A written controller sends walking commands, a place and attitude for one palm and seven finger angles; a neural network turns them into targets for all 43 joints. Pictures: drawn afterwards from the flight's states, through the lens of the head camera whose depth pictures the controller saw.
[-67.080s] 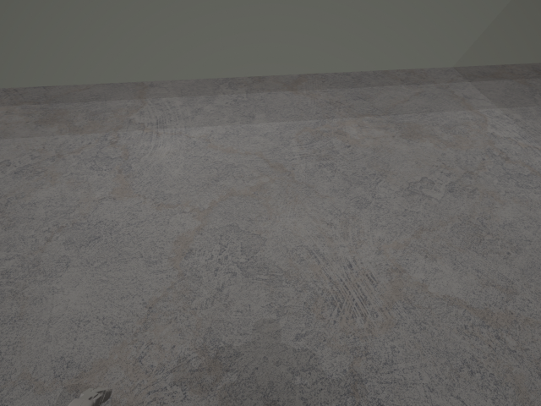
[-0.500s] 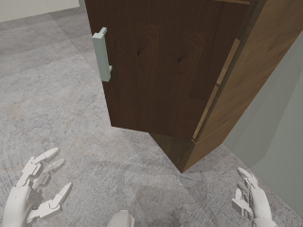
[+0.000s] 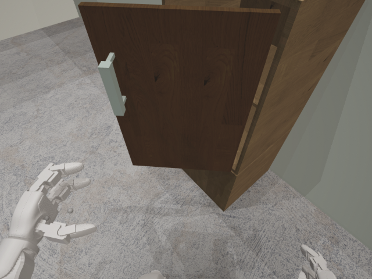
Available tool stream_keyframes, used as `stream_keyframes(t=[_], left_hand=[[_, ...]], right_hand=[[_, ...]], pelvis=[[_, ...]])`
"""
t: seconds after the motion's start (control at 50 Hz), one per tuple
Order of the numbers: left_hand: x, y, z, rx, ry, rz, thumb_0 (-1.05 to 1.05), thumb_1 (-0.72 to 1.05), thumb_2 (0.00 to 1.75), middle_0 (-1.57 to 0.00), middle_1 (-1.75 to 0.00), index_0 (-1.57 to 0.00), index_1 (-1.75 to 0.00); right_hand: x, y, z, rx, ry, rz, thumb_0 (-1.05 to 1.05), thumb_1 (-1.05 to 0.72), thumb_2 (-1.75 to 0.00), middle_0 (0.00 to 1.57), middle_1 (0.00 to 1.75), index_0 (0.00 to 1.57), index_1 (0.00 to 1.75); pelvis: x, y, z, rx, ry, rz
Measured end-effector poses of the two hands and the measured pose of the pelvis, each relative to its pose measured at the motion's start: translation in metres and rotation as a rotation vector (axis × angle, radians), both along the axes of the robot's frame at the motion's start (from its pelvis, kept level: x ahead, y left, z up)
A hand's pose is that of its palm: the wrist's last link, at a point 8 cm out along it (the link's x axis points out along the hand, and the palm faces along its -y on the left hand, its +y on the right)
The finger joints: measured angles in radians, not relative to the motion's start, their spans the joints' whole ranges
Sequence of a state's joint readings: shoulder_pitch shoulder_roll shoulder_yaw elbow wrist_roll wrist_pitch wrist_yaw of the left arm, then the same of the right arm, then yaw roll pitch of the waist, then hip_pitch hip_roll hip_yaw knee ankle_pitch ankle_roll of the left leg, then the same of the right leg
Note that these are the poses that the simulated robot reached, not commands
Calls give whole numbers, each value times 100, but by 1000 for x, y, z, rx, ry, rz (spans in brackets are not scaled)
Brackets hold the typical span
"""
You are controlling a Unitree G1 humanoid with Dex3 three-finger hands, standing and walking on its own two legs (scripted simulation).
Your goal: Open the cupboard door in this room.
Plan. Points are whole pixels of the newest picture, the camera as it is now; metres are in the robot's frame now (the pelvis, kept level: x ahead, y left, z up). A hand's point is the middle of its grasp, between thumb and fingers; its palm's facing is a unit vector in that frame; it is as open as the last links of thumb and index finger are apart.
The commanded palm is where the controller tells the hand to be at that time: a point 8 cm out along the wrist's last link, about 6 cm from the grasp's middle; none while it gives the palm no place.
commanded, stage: raise the hand with hooked fingers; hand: left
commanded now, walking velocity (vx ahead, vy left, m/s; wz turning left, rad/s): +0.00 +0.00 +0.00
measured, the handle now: (115, 85) +0.53 +0.20 +0.12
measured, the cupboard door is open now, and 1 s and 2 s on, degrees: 45 45 45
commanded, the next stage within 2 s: move the hooked fingers beside the handle in 1.06 s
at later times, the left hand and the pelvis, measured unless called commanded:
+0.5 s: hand (22, 166) +0.28 +0.30 +0.14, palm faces +0.06 -1.00 -0.07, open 14.0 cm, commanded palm +0.25 +0.35 +0.14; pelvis +0.00 +0.03 +0.02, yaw +1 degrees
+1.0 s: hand (38, 159) +0.29 +0.28 +0.14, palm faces +0.04 -1.00 -0.07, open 14.0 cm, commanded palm +0.26 +0.33 +0.14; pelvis +0.00 +0.00 +0.03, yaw +1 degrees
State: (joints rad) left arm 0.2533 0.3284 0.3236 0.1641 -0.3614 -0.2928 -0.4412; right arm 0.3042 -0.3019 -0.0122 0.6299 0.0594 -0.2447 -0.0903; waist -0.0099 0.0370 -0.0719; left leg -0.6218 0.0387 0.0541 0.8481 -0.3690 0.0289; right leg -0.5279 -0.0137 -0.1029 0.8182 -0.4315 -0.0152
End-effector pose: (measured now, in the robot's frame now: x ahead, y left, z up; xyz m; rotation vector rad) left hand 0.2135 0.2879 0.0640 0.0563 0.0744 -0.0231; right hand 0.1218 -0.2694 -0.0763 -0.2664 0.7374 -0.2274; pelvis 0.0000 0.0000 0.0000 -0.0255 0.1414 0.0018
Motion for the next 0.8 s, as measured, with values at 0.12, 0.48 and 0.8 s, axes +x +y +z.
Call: stream_keyframes(t=[0.12, 0.48, 0.8], left_hand=[[15, 13, 25, 2, -108, 14, -1, -25, 40, -29, -104, -28, -104], [39, 64, 72, 13, -124, 71, -2, -49, 30, -30, -119, -30, -119], [57, 58, 74, -11, -55, 37, -2, -50, 30, -30, -120, -30, -120]], right_hand=[[24, 19, 22, -9, -99, 33, 1, -90, -90, 20, 30, 20, 30], [42, 72, 33, 56, -121, 134, 1, -90, -90, 21, 30, 20, 30], [17, 38, 31, 28, -62, 62, 1, -90, -90, 21, 30, 20, 30]], pelvis=[[1, 10, 6, -5, -31, -1], [0, 26, 20, -10, -93, 14], [2, 17, 26, 1, -96, 5]])
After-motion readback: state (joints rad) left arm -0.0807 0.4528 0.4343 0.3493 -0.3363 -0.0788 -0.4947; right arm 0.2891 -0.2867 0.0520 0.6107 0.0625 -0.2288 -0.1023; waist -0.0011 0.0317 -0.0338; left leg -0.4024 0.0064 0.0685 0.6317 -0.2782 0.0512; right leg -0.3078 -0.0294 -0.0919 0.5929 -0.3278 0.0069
